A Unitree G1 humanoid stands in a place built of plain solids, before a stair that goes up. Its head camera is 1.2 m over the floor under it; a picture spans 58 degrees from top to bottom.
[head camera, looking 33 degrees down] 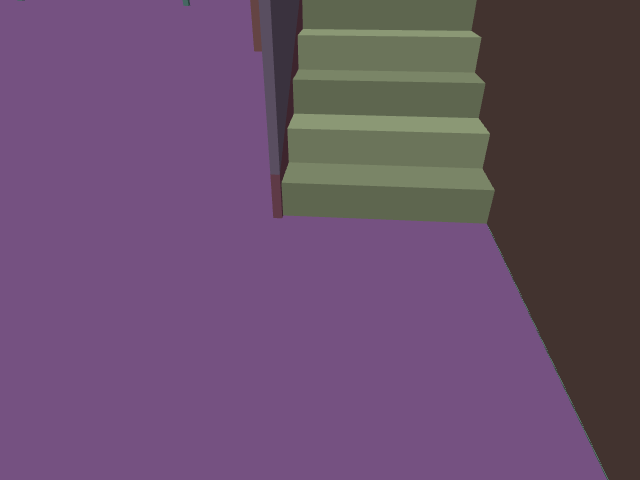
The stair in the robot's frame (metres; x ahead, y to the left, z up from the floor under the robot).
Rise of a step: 0.20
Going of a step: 0.28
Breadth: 1.11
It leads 5 degrees to the right of straight ahead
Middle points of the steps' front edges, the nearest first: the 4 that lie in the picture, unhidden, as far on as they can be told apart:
2.05 -0.35 0.20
2.33 -0.37 0.40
2.61 -0.39 0.60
2.88 -0.41 0.81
